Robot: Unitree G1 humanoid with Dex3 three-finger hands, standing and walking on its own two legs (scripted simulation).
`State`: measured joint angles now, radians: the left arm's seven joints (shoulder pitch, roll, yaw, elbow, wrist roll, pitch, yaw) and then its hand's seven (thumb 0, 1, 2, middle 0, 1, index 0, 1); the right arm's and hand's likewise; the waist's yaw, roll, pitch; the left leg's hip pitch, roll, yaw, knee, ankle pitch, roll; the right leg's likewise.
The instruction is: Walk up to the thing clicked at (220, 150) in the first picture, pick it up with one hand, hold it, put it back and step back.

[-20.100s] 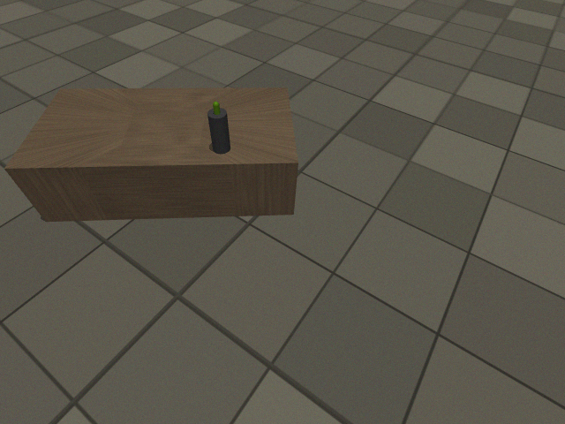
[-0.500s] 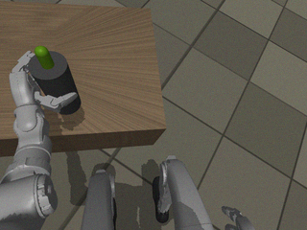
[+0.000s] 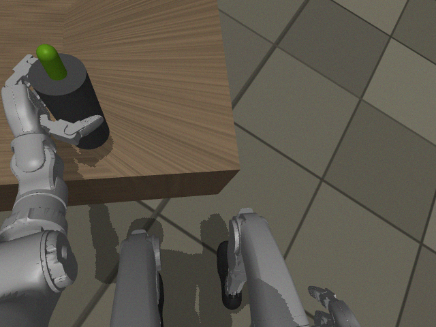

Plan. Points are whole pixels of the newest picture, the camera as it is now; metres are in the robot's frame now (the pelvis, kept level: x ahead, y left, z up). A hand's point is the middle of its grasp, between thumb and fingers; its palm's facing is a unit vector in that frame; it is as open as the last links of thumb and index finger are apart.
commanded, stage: lower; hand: left
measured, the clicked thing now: (72, 100) +0.50 +0.19 -0.01
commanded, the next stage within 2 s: loosen in 0.68 s
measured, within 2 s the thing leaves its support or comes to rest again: rests again in 1.68 s
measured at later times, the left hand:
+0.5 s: hand (76, 113) +0.51 +0.20 -0.07, palm faces +0.18 -0.98 -0.02, open 10.9 cm
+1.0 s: hand (73, 117) +0.51 +0.21 -0.08, palm faces +0.18 -0.98 -0.02, open 10.9 cm
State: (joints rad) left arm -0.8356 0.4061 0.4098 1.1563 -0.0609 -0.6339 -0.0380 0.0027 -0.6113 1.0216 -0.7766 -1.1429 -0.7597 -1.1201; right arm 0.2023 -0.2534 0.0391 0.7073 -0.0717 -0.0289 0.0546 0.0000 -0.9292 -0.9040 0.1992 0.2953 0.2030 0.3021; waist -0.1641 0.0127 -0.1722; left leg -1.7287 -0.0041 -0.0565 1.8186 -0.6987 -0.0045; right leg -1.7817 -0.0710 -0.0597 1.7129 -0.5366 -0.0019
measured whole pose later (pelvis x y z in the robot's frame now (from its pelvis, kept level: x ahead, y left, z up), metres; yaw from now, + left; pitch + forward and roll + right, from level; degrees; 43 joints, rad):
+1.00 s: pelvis -0.03 +0.01 -0.09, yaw +0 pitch +35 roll -4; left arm -0.99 0.49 0.42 1.22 -0.03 -0.60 -0.06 0.00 -0.57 0.87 -0.85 -1.01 -0.83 -0.98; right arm 0.20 -0.28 0.06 0.70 -0.08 0.00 0.06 0.00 -0.93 -0.89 0.20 0.30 0.20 0.30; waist -0.19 0.01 -0.13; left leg -2.01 -0.03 -0.05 2.10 -0.70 0.01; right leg -2.05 -0.10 -0.04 1.97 -0.52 0.01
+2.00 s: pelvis -0.01 +0.02 +0.04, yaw -1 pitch +31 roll -5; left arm -0.96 0.70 0.43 1.19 0.07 -0.19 -0.12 -0.01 -0.56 0.08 -0.07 -0.06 -0.05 -0.07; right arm 0.25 -0.29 0.06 0.61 0.00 0.07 -0.01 0.00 -0.88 -0.89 0.20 0.30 0.20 0.30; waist -0.17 0.01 -0.12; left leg -1.58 0.01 -0.04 1.68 -0.65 0.02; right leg -1.62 -0.05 -0.05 1.55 -0.47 0.02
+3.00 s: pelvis +0.07 -0.01 +0.22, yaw +2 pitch +6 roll -1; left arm 0.40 0.20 -0.04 0.18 -0.04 0.17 0.14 -0.01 -0.52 0.07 -0.06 -0.05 -0.06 -0.05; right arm 0.20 -0.19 0.05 0.52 0.04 -0.04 -0.15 0.01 -0.90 -0.90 0.20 0.30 0.21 0.30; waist 0.02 0.01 -0.06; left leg -0.48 0.02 -0.04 0.85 -0.47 -0.01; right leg -0.54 -0.03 -0.07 0.80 -0.36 0.00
